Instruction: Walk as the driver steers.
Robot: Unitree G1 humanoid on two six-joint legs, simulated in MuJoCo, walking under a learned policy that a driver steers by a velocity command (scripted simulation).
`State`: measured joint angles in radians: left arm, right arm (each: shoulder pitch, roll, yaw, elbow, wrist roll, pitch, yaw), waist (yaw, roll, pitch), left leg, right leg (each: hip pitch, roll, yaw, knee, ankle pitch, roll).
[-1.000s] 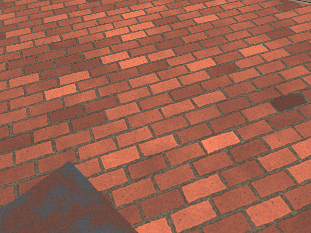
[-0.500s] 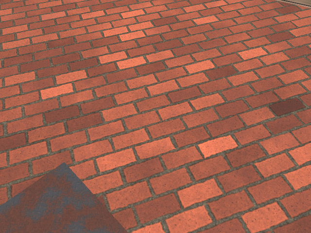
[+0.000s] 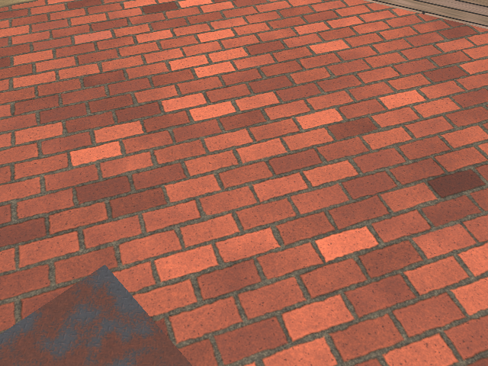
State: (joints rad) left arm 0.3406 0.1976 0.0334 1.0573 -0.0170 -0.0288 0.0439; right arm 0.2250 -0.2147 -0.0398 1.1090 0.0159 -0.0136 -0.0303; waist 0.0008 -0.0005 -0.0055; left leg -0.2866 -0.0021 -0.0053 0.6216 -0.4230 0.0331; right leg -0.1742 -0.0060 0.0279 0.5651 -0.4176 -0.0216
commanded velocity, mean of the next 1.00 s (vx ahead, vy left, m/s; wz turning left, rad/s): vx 0.44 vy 0.00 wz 0.14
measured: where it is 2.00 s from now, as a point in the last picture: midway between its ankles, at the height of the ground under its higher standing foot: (194, 220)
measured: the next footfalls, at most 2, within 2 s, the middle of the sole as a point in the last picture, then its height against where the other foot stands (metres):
right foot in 0.56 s outside the picture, level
left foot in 1.14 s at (207, 312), level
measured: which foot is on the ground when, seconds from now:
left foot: down 0.00-0.56, up 0.58-1.00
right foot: down 0.00-0.12, up 0.14-0.54, down 0.56-1.00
